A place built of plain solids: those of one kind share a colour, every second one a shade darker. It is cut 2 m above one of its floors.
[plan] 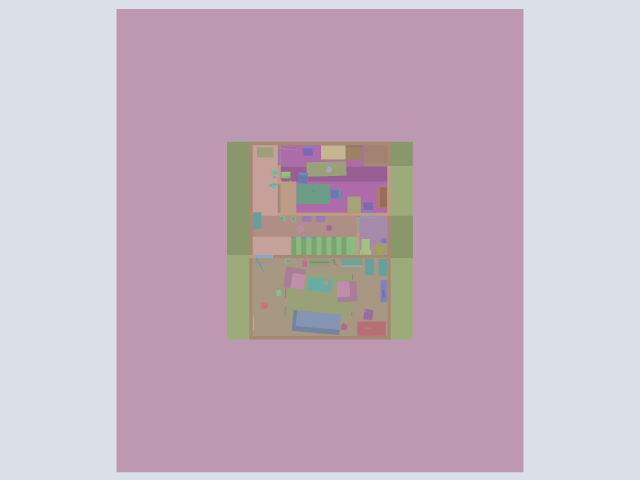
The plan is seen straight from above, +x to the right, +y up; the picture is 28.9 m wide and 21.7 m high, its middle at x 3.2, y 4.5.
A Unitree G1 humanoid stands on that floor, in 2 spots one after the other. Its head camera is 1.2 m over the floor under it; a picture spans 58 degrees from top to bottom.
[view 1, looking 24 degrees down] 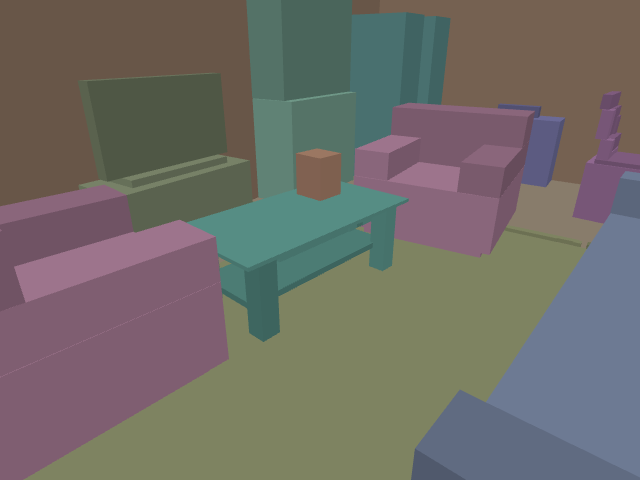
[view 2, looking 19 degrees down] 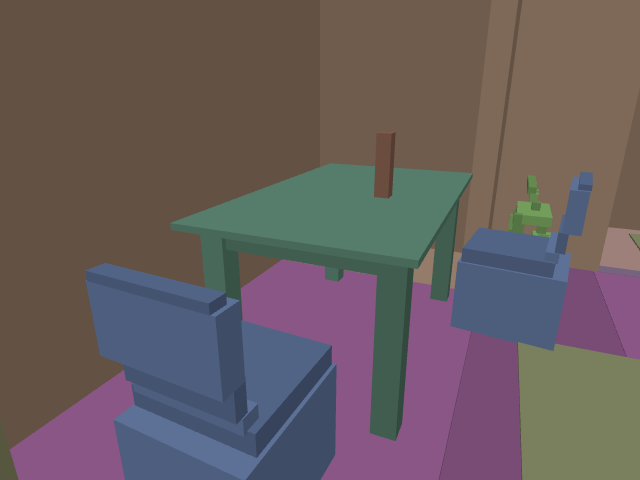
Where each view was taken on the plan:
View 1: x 1.52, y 1.18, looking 35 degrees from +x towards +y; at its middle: coffee_table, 1.96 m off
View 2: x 4.78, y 7.22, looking -156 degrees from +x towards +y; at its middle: dining_table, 1.38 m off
